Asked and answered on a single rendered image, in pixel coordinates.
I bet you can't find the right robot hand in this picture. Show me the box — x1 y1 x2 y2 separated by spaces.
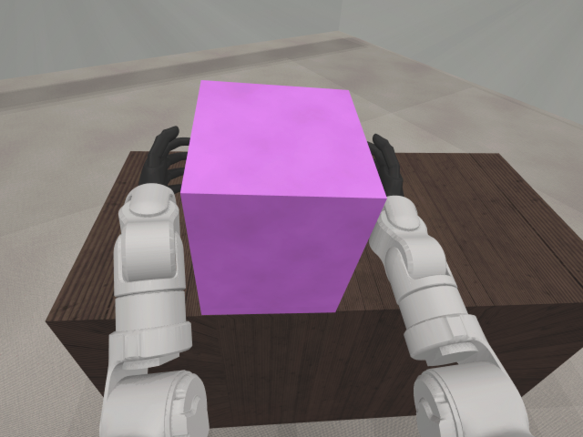
367 134 404 197

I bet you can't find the left robot hand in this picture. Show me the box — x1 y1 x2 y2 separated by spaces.
138 126 190 194

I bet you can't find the left robot upper arm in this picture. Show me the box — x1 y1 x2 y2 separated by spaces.
101 370 210 437

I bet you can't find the carton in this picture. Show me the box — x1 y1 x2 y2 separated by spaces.
180 80 387 315

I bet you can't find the pedestal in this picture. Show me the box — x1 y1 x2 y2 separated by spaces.
46 151 583 428

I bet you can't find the right robot forearm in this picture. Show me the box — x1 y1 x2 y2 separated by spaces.
369 196 529 429

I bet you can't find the right robot upper arm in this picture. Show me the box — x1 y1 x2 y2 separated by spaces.
414 361 535 437

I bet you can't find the left robot forearm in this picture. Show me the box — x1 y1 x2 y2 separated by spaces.
99 183 192 437

